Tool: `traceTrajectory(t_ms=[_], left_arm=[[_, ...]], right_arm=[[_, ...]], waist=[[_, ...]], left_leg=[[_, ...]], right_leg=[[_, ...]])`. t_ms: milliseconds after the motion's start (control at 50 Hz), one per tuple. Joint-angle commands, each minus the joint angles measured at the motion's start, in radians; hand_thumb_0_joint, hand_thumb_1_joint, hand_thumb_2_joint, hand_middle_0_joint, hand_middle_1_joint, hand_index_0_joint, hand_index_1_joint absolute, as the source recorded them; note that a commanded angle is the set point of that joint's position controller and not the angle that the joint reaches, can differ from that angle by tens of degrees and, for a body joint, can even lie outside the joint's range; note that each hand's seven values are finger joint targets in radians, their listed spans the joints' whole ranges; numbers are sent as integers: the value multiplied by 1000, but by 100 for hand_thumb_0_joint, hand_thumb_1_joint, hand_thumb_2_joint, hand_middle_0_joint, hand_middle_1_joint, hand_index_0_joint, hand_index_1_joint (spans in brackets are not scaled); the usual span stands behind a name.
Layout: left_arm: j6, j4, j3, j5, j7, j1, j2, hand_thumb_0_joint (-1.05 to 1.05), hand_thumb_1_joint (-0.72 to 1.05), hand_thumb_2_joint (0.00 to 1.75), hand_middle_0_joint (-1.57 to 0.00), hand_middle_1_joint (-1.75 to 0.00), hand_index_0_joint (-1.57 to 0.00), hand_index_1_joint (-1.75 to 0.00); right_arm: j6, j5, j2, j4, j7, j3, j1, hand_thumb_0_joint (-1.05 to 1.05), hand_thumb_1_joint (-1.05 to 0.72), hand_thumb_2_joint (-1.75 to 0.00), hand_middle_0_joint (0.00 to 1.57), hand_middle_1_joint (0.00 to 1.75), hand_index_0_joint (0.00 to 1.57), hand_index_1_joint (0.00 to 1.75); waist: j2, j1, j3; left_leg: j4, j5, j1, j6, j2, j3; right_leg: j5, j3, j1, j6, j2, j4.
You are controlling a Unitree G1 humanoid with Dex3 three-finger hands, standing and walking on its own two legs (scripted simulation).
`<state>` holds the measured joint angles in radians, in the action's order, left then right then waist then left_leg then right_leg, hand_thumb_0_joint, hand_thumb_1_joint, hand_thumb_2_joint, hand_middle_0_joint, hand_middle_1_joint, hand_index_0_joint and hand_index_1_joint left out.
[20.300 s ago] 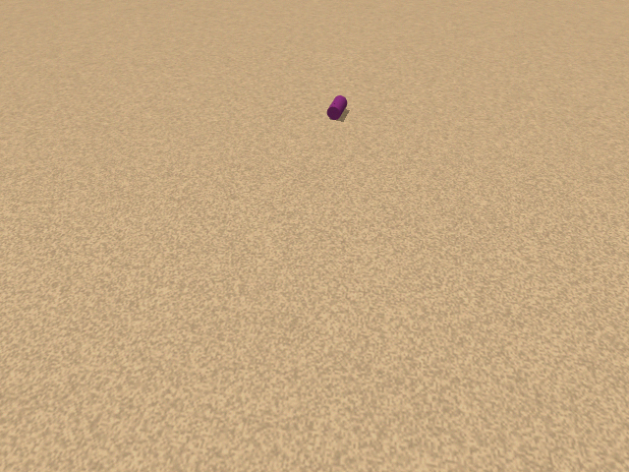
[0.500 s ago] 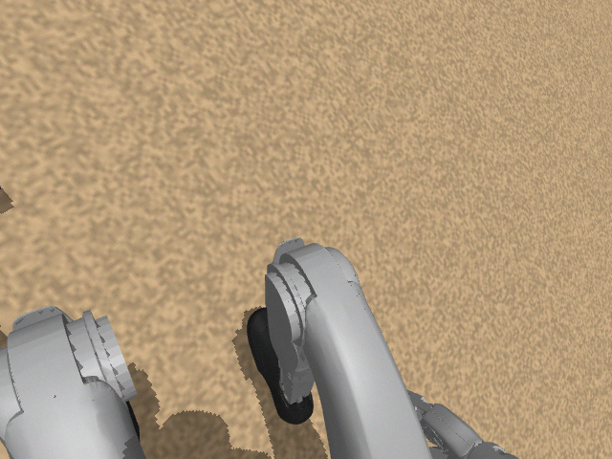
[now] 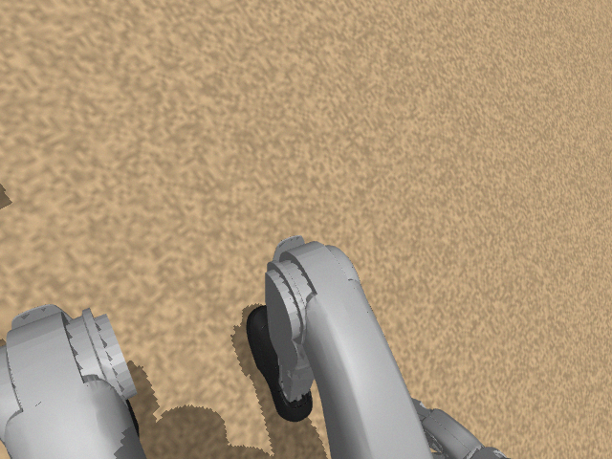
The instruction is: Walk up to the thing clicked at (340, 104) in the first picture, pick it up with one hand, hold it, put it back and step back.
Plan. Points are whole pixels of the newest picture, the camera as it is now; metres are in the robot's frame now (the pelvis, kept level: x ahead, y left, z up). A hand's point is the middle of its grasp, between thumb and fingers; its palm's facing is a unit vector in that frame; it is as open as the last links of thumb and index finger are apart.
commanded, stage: close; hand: left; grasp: from above
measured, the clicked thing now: out of the picture +0.45 +0.33 -0.26
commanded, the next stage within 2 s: settle in 0.60 s
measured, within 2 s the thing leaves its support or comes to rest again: leaves its support in 1.02 s
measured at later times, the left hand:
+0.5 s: hand out of the picture +0.42 +0.35 -0.24, palm faces -0.40 -0.20 -0.89, open 11.0 cm
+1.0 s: hand out of the picture +0.43 +0.35 -0.23, palm faces -0.39 -0.20 -0.90, open 10.8 cm
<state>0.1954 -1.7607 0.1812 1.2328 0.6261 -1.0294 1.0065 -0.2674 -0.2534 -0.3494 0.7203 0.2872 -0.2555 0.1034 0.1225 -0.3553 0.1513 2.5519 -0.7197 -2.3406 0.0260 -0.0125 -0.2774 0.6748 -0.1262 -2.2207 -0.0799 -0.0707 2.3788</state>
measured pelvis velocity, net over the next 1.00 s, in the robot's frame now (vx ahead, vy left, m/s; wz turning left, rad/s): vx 0.00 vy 0.00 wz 0.00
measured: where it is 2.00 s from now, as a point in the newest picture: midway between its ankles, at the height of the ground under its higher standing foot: (211, 421)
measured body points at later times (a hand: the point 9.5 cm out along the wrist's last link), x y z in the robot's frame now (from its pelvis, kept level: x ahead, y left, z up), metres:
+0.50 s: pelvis +0.00 +0.00 +0.00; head +0.27 +0.13 +0.34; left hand +0.44 +0.36 -0.18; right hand +0.06 -0.26 -0.05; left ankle +0.06 +0.13 -0.27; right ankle +0.12 -0.13 -0.27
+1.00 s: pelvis +0.00 +0.00 +0.00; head +0.26 +0.13 +0.35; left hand +0.44 +0.36 -0.18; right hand +0.05 -0.26 -0.06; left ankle +0.06 +0.13 -0.27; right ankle +0.11 -0.13 -0.27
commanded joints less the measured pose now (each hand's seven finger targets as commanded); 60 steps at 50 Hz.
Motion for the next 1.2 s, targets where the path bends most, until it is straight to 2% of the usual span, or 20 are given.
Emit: traceTrajectory(t_ms=[0,120,180,200,240,280,340,380,560,660,680,800,900,940,960,1000,1020,1040,1080,1180], left_arm=[[5,100,-19,-15,40,-250,216,0,9,66,-53,-73,-55,-71],[6,86,1,-13,47,-232,233,0,22,64,-63,-71,-65,-69],[-1,106,-35,-12,39,-243,199,0,24,65,-66,-69,-67,-68],[-3,78,-9,-15,43,-233,238,0,27,64,-68,-68,-69,-67],[-4,86,-30,-16,37,-235,206,0,29,62,-70,-66,-71,-64],[-4,90,-15,-22,41,-218,218,0,34,64,-74,-66,-75,-65],[-9,85,-49,-23,34,-236,178,0,37,63,-76,-66,-77,-65],[-10,84,-18,-24,37,-219,216,0,41,62,-79,-66,-80,-64],[-7,72,-45,-31,29,-206,188,0,54,65,-90,-62,-91,-62],[0,99,-25,-33,30,-214,209,0,63,67,-97,-63,-98,-62],[-3,74,-47,-28,26,-217,196,0,65,65,-99,-61,-100,-61],[-13,103,-35,-26,19,-215,204,0,63,69,-104,-59,-104,-59],[-25,200,-11,-27,9,-216,208,0,67,72,-108,-58,-108,-59],[-23,293,25,-38,15,-249,234,0,69,70,-109,-57,-109,-57],[-28,290,21,-37,14,-223,217,0,67,69,-108,-56,-108,-56],[-42,256,-24,-33,-1,-224,158,0,67,67,-108,-53,-108,-54],[-46,282,4,-33,-3,-235,181,0,70,66,-110,-54,-110,-54],[-49,336,18,-42,-5,-226,190,0,71,68,-111,-53,-111,-54],[-63,380,-17,-48,-24,-198,132,0,75,70,-116,-52,-115,-54],[-100,420,-27,-74,-76,-192,72,0,81,71,-119,-54,-119,-55]], right_arm=[[-10,2,-330,8,-14,90,185,0,-88,-90,20,30,20,30],[-6,-3,-330,10,-15,88,184,0,-89,-90,20,30,20,30],[-13,1,-335,-8,-14,90,171,0,-89,-90,20,30,20,30],[-12,0,-333,8,-14,84,185,0,-89,-90,20,30,20,30],[-16,3,-333,6,-12,90,184,0,-89,-90,20,30,20,30],[-10,0,-334,5,-17,91,188,0,-89,-90,20,30,20,30],[-12,0,-324,1,-16,90,185,0,-89,-90,20,30,20,30],[-8,1,-330,8,-17,84,202,0,-89,-90,20,30,20,30],[1,-2,-321,7,-24,75,192,0,-89,-90,20,30,20,30],[10,-3,-315,2,-29,69,185,0,-89,-90,20,30,20,30],[9,-2,-308,-3,-26,62,182,0,-89,-90,20,30,20,30],[12,-2,-314,-1,-24,73,191,0,-90,-90,20,30,20,30],[8,5,-323,9,-21,107,199,0,-90,-90,20,30,20,30],[12,18,-317,7,-21,118,196,0,-90,-90,20,30,20,30],[13,18,-309,6,-17,122,189,0,-90,-90,20,30,20,30],[13,25,-299,12,-9,132,180,0,-90,-90,20,30,20,30],[16,28,-307,8,-9,142,196,0,-90,-90,20,30,20,30],[18,37,-306,8,-12,153,202,0,-89,-90,20,30,20,30],[22,48,-279,13,-9,162,188,0,-90,-90,20,30,20,30],[48,83,-262,17,-6,204,206,0,-90,-90,20,30,20,30]], waist=[[-500,-45,-612],[-505,-42,-609],[-518,-47,-623],[-504,-50,-617],[-490,-48,-600],[-498,-42,-621],[-508,-56,-607],[-485,-48,-622],[-478,-54,-614],[-494,-39,-631],[-481,-55,-600],[-515,-44,-621],[-574,-19,-690],[-616,9,-762],[-631,17,-760],[-596,-4,-708],[-573,0,-711],[-591,24,-751],[-624,54,-809],[-570,73,-831]], left_leg=[[-265,214,490,-29,-31,125],[-284,205,490,-25,-34,114],[-278,221,515,-23,-35,114],[-276,221,510,-24,-37,112],[-272,210,491,-26,-33,118],[-283,211,492,-26,-34,120],[-279,211,506,-24,-35,118],[-274,218,480,-30,-32,123],[-276,224,488,-29,-33,123],[-289,211,493,-26,-35,112],[-281,201,478,-28,-33,117],[-295,213,509,-22,-33,112],[-295,258,566,-15,-32,124],[-307,282,588,-10,-31,120],[-315,281,592,-8,-31,123],[-299,250,554,-14,-31,134],[-296,237,527,-21,-26,141],[-310,238,544,-21,-23,148],[-323,250,581,-20,-20,162],[-337,234,536,-31,-13,174]], right_leg=[[-248,-146,318,93,-25,-198],[-240,-153,319,94,-26,-197],[-254,-152,314,94,-27,-198],[-255,-153,321,92,-24,-194],[-249,-150,316,91,-23,-196],[-248,-149,340,93,-29,-215],[-253,-150,320,94,-26,-204],[-257,-148,350,91,-29,-215],[-266,-147,351,90,-30,-220],[-248,-154,345,94,-30,-214],[-246,-149,340,93,-26,-211],[-251,-150,328,96,-25,-203],[-279,-142,323,101,-23,-197],[-296,-143,321,106,-17,-184],[-291,-142,314,109,-17,-180],[-275,-136,276,107,-21,-185],[-265,-131,279,103,-20,-200],[-264,-122,302,106,-17,-208],[-272,-112,304,112,-17,-213],[-257,-95,270,114,-11,-220]])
